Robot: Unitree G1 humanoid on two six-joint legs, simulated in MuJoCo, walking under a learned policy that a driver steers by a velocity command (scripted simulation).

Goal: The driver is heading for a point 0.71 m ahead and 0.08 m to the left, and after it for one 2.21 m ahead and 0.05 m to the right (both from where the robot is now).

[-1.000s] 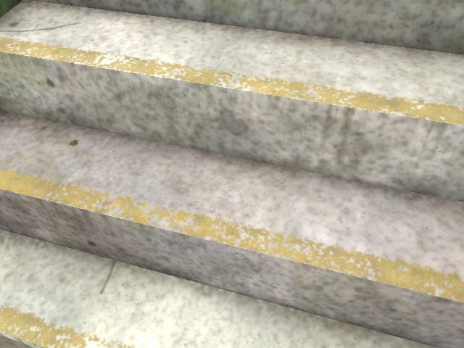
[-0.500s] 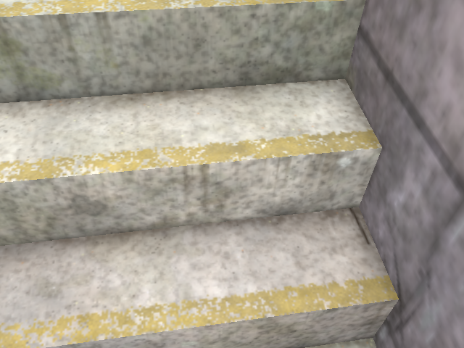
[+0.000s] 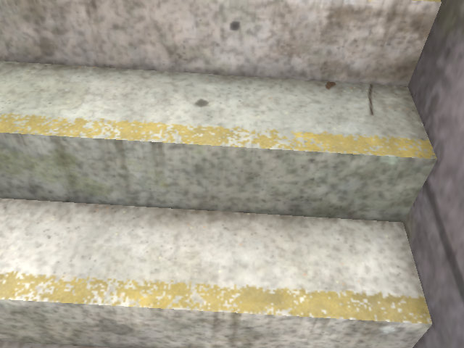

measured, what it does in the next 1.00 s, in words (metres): climbs: left foot 0.20 m higher, then right foot 0.20 m higher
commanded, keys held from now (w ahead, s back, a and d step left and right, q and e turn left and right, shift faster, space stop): w+q+shift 0.30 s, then w+e+shift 0.70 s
